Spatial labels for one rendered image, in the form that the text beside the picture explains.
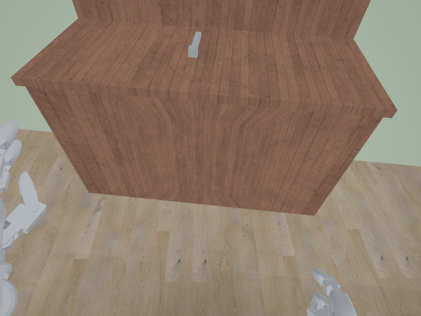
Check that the left robot hand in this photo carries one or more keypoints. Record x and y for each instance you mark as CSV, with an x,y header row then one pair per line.
x,y
23,217

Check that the left robot forearm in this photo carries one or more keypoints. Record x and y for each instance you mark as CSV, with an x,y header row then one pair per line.
x,y
8,292

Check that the tap lever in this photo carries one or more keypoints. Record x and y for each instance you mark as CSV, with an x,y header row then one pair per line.
x,y
193,48

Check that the counter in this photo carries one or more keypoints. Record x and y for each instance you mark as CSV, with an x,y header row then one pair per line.
x,y
269,116

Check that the right robot hand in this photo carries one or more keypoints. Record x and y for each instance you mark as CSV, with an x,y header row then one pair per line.
x,y
338,304

